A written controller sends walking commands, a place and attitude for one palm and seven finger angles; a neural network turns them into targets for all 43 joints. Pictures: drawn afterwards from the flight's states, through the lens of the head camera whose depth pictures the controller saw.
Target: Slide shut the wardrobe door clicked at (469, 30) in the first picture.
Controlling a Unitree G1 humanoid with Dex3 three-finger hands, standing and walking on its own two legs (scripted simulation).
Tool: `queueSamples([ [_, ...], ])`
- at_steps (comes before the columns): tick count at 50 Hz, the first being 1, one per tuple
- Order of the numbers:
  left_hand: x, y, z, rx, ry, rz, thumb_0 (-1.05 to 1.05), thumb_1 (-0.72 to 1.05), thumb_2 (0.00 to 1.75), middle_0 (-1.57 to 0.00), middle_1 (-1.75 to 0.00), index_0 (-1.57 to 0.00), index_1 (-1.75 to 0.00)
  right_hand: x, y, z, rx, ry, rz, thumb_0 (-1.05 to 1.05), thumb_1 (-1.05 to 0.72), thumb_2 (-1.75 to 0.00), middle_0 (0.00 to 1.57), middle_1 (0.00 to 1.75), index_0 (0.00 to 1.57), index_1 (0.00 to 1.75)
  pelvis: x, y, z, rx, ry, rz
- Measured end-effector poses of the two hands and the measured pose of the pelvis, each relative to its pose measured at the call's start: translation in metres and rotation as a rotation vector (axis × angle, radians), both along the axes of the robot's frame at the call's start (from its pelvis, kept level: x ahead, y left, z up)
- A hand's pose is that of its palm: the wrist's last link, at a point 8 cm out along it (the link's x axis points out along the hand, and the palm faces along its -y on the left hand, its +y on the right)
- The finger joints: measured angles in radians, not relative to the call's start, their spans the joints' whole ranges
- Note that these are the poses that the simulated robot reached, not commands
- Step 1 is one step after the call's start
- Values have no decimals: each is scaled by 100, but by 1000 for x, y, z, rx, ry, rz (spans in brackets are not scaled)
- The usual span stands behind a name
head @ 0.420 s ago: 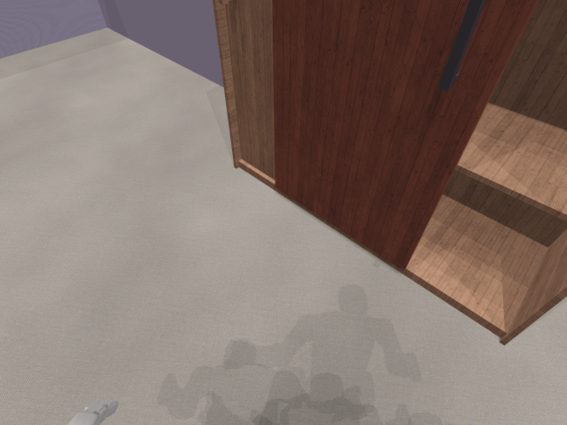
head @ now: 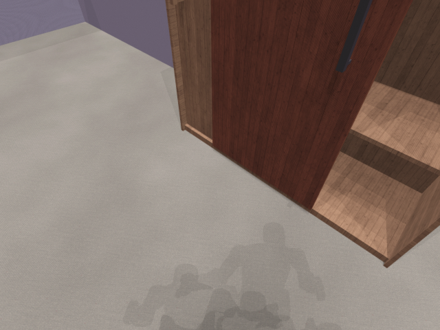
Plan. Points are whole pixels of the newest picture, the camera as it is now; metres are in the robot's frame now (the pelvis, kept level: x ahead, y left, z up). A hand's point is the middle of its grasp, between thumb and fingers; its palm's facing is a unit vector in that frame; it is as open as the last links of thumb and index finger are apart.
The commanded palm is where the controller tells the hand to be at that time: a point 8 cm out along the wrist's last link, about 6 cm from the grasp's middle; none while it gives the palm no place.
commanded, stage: stand and wait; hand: left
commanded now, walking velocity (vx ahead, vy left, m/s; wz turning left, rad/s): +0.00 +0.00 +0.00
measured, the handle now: (356, 32) +0.88 -0.35 +0.17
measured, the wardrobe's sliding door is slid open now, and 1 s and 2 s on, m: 0.40 0.40 0.40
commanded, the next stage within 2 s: look at it before walking up in 0.40 s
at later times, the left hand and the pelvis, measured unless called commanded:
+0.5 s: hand out of the picture +0.08 +0.25 -0.15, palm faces -0.04 -0.94 -0.35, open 7.4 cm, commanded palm none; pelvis -0.01 +0.00 +0.00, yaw +0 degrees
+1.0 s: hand out of the picture +0.07 +0.24 -0.15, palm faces -0.04 -0.94 -0.34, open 7.4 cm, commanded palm none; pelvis -0.01 +0.00 +0.00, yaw +0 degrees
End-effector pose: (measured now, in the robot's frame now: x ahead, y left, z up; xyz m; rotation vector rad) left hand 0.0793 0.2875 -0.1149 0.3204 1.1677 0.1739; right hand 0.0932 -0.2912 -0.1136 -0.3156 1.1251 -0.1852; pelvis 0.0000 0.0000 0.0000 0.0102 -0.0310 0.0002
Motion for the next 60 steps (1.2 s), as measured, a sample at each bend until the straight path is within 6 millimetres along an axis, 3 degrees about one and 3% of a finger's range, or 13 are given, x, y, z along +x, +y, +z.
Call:
queueSamples([
  [8, -16, 3, 0, 9, 42, 11, 1, 90, 90, -21, -30, -21, -30, -28, -9, -3, -10, 63, -30, 0, -90, -90, 21, 30, 20, 30, -5, -2, 2, -2, -3, -3],
  [18, -14, 4, 2, 14, 31, 5, 1, 90, 90, -20, -30, -21, -30, -42, -9, -4, -4, 84, -45, 0, -90, -90, 21, 30, 20, 30, -9, -2, 3, -2, -7, -6],
  [43, -15, 1, 2, 9, 43, 5, 1, 90, 90, -20, -30, -21, -30, -39, -8, -4, 0, 87, -39, 0, -90, -90, 21, 30, 20, 30, -9, -3, 4, -2, 1, -6],
  [60, -9, -2, 1, 11, 43, 19, 1, 90, 90, -20, -30, -21, -30, -25, -8, -4, 2, 79, -32, 0, -90, -90, 21, 30, 20, 30, 0, -5, 4, -3, 5, 1],
])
